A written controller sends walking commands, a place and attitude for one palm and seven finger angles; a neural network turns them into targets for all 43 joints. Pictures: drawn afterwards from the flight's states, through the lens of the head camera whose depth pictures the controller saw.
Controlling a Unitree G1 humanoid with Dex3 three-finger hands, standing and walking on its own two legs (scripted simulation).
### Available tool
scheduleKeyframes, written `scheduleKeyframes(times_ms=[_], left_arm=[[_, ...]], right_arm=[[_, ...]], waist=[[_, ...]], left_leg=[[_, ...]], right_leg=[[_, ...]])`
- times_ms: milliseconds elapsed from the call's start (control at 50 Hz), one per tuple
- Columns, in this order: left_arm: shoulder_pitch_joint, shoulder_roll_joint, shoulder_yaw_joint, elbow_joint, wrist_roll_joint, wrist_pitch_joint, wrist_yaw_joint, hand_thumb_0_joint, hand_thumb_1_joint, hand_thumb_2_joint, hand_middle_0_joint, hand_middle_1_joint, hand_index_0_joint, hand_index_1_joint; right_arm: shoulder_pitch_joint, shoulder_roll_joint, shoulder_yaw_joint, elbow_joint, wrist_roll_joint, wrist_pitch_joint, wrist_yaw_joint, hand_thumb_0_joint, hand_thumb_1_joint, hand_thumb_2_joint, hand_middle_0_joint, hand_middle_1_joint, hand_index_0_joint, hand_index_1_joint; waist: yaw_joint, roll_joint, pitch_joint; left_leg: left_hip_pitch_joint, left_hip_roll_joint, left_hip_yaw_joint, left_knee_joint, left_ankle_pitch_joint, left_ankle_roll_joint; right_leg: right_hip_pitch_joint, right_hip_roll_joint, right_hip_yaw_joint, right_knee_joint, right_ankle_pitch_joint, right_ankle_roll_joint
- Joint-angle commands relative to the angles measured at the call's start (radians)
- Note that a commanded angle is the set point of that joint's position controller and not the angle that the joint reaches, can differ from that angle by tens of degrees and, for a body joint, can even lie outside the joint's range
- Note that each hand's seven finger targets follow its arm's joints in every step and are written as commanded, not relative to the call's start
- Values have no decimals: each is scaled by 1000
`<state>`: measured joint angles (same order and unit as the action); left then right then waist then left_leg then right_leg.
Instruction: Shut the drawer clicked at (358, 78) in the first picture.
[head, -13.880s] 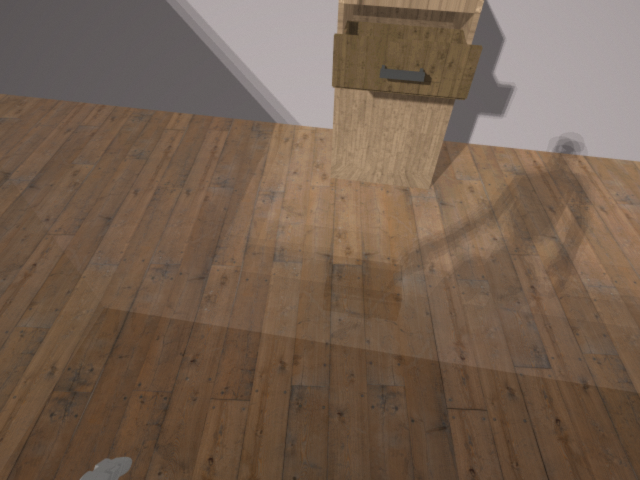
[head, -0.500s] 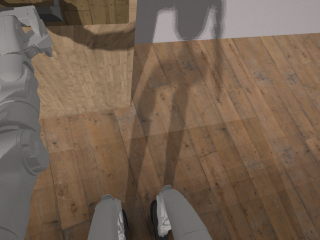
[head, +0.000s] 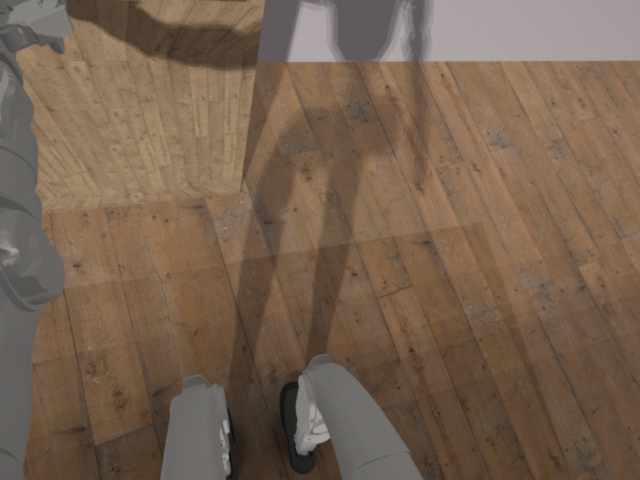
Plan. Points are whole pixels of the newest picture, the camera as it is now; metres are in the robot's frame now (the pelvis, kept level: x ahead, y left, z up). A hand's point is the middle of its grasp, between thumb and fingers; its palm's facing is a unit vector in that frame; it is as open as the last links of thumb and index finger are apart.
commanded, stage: push the drawer shut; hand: left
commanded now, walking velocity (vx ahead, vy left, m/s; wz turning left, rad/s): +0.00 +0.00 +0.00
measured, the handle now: out of the picture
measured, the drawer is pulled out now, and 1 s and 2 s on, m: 0.00 0.00 0.00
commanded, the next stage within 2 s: pull the fist back off the drawer in 0.04 s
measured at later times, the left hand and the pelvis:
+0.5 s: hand (56, 1) +0.61 +0.18 +0.07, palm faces +0.09 -1.00 -0.03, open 3.5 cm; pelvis -0.01 +0.00 +0.00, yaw -1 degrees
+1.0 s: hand (67, 10) +0.60 +0.17 +0.07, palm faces +0.10 -0.99 -0.01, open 3.3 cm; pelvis +0.03 +0.00 +0.02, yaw -1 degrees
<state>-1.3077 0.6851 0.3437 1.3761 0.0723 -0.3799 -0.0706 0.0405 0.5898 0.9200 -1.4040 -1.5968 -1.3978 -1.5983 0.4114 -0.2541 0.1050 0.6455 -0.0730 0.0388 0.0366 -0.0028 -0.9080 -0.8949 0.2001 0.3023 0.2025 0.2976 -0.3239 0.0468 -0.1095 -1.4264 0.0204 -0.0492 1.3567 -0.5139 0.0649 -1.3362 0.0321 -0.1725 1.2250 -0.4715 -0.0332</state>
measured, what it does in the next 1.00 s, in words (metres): stands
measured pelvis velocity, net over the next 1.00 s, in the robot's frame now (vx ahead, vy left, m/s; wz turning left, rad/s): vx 0.03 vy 0.00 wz -0.01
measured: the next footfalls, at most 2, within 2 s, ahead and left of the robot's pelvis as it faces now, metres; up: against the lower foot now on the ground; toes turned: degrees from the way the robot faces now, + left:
none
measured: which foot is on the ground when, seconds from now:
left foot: down 0.00-1.00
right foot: down 0.00-1.00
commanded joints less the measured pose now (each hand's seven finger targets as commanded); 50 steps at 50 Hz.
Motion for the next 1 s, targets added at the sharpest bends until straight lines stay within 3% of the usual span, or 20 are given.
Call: scheduleKeyframes(times_ms=[0,120,180,220,400,440,500,520,560,580,620,660,700,720,780,860,900,920,940,980], left_arm=[[-731,159,-27,-309,-5,-64,41,0,900,900,-1400,-1600,-1400,-1600],[-728,185,-27,-286,-10,-44,37,0,900,900,-1400,-1600,-1400,-1600],[-710,208,-16,-267,-12,-33,32,0,900,900,-1400,-1600,-1400,-1600],[-716,213,-15,-279,-9,-38,26,0,900,900,-1400,-1600,-1400,-1600],[-650,230,42,-247,-13,-25,23,0,900,900,-1400,-1600,-1400,-1600],[-651,202,25,-287,-17,-26,21,0,900,900,-1400,-1600,-1400,-1600],[-578,209,56,-301,-21,-27,16,0,900,900,-1400,-1600,-1400,-1600],[-560,166,30,-296,-27,-22,11,0,900,900,-1400,-1600,-1400,-1600],[-538,165,40,-314,-34,-21,9,0,900,900,-1400,-1600,-1400,-1600],[-518,187,64,-345,-38,-25,11,0,900,900,-1400,-1600,-1400,-1600],[-462,150,51,-376,-43,-36,6,0,900,900,-1400,-1600,-1400,-1600],[-396,120,51,-371,-55,-34,4,0,900,900,-1400,-1600,-1400,-1600],[-326,165,99,-376,-61,-38,7,0,900,900,-1400,-1600,-1400,-1600],[-308,127,72,-389,-67,-39,4,0,900,900,-1400,-1600,-1400,-1600],[-303,140,87,-408,-65,-54,11,0,900,900,-1400,-1600,-1400,-1600],[-241,136,113,-393,-76,-79,15,0,900,900,-1400,-1600,-1400,-1600],[-240,135,118,-416,-83,-96,10,0,900,900,-1400,-1600,-1400,-1600],[-206,120,112,-393,-81,-98,4,0,900,900,-1400,-1600,-1400,-1600],[-149,159,150,-452,-90,-107,-2,0,900,900,-1400,-1600,-1400,-1600],[-20,136,149,-597,-117,-113,-17,0,900,900,-1400,-1600,-1400,-1600]], right_arm=[[260,-241,-77,17,-6,-18,-25,0,-900,-900,200,300,200,300],[252,-247,-62,21,-1,-52,-35,0,-900,-900,200,300,200,300],[254,-247,-57,15,1,-63,-37,0,-900,-900,200,300,200,300],[257,-248,-58,13,0,-65,-35,0,-900,-900,200,300,200,300],[276,-249,-65,5,-4,-60,-19,0,-900,-900,200,300,200,300],[274,-248,-72,1,-3,-55,-14,0,-900,-900,200,300,200,300],[278,-247,-78,-7,-2,-46,-6,0,-900,-900,200,300,200,300],[271,-244,-81,-9,1,-42,-3,0,-900,-900,200,300,200,300],[266,-243,-84,-13,1,-36,-2,0,-900,-900,200,300,200,300],[270,-243,-87,-15,2,-32,-1,0,-900,-900,200,300,200,300],[262,-237,-93,-23,4,-24,6,0,-900,-900,200,300,200,300],[254,-235,-98,-26,8,-14,10,0,-900,-900,200,300,200,300],[252,-233,-99,-35,10,-5,9,0,-900,-900,200,300,200,300],[241,-228,-99,-44,14,0,11,0,-900,-900,200,300,200,300],[238,-221,-104,-40,16,11,11,0,-900,-900,200,300,200,300],[234,-214,-111,-43,16,28,11,0,-900,-900,200,300,200,300],[231,-209,-113,-45,15,33,11,0,-900,-900,200,300,200,300],[230,-207,-114,-47,17,38,12,0,-900,-900,200,300,200,300],[227,-210,-118,-64,20,47,12,0,-900,-900,200,300,200,300],[206,-202,-130,-104,33,58,17,0,-900,-900,200,300,200,300]], waist=[[-113,406,-576],[-124,391,-549],[-116,371,-539],[-108,396,-545],[-80,320,-531],[-74,339,-552],[-40,342,-591],[-45,335,-578],[-37,310,-569],[-21,305,-594],[2,342,-633],[10,293,-615],[35,258,-614],[37,267,-610],[33,213,-595],[46,167,-587],[51,179,-602],[57,175,-604],[99,196,-650],[155,238,-776]], left_leg=[[717,45,-196,-196,199,-39],[641,45,-173,-199,117,-23],[592,41,-161,-199,95,-19],[615,41,-168,-202,113,-24],[560,41,-169,-195,109,-19],[597,43,-173,-198,131,-22],[641,45,-180,-201,184,-30],[648,46,-181,-205,181,-31],[631,44,-169,-205,178,-27],[644,45,-165,-208,200,-28],[713,47,-168,-214,267,-39],[709,46,-159,-216,281,-38],[679,40,-127,-214,319,-31],[676,36,-114,-215,339,-31],[640,33,-90,-203,365,-23],[624,27,-67,-193,438,-20],[623,21,-54,-187,476,-19],[630,20,-53,-188,492,-22],[671,19,-48,-202,537,-27],[807,16,-42,-245,662,-40]], right_leg=[[8,27,101,-136,91,0],[34,30,112,-152,53,4],[68,32,115,-155,41,3],[57,31,110,-149,50,0],[85,30,106,-140,41,1],[78,28,105,-141,56,1],[90,28,99,-132,79,-3],[80,28,99,-137,81,-1],[102,28,103,-144,78,2],[131,28,103,-144,87,2],[132,26,99,-139,118,-3],[155,27,100,-151,126,1],[222,30,107,-160,144,1],[235,29,111,-166,161,1],[291,31,123,-175,197,8],[348,31,131,-172,281,10],[385,29,140,-165,342,9],[389,29,137,-163,354,9],[436,27,140,-164,389,5],[541,27,142,-184,486,3]])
